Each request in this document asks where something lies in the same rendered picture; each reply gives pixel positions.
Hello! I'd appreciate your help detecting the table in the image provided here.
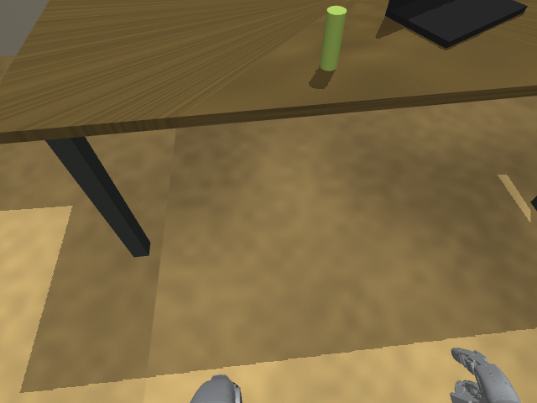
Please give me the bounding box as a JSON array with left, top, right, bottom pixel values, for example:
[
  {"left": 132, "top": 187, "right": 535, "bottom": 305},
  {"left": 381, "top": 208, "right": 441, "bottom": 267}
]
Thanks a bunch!
[{"left": 0, "top": 0, "right": 537, "bottom": 257}]

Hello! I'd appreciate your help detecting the right robot hand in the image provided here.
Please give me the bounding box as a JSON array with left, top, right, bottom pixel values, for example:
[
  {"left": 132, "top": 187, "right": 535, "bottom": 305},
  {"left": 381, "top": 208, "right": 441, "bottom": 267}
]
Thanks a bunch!
[{"left": 450, "top": 348, "right": 521, "bottom": 403}]

